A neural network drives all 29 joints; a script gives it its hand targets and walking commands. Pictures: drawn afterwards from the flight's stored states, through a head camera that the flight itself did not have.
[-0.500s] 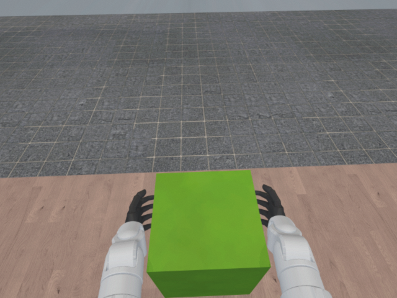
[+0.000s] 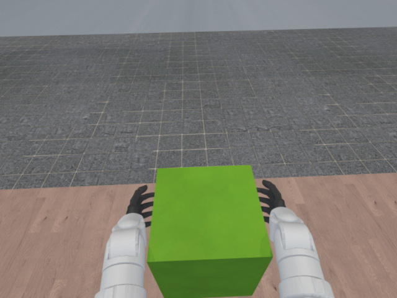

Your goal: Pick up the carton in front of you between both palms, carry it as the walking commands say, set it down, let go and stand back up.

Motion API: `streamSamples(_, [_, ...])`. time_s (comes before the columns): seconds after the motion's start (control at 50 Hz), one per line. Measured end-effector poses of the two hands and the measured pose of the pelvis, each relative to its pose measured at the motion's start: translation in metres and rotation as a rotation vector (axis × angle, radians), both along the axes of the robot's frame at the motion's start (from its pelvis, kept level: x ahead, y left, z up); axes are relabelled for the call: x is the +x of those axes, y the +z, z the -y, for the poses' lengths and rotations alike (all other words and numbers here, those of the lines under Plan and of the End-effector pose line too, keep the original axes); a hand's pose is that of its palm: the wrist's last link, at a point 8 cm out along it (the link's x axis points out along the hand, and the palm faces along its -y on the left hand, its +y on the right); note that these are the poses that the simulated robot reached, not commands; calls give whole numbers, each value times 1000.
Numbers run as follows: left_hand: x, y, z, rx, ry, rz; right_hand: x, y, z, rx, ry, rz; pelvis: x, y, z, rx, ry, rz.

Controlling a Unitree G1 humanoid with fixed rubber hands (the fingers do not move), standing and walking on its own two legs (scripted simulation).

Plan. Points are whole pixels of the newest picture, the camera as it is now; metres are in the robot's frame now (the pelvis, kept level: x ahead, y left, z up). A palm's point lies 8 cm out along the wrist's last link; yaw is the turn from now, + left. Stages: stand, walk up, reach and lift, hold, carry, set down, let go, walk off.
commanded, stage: reach and lift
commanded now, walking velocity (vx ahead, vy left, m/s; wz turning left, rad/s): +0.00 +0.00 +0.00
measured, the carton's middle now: (206, 234) +0.30 +0.00 -0.04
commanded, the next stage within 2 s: hold in 0.62 s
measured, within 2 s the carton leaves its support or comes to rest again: neither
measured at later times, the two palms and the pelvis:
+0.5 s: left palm (135, 214) +0.30 +0.15 +0.04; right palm (276, 208) +0.31 -0.15 +0.04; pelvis +0.02 +0.00 +0.01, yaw +0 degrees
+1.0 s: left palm (132, 214) +0.29 +0.15 +0.05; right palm (280, 208) +0.30 -0.15 +0.06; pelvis +0.01 +0.00 +0.01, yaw +0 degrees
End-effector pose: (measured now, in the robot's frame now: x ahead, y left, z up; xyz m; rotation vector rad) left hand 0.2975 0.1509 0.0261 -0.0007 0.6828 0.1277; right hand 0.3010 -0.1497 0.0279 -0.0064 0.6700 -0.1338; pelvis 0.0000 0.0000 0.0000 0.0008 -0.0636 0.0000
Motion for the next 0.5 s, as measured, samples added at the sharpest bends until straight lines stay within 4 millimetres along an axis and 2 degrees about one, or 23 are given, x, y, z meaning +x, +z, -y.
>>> streamSamples(0.5, [6,11,0,28,-19,-3,6,11,0,-26,19,-3,20,6,-1,0,1,15])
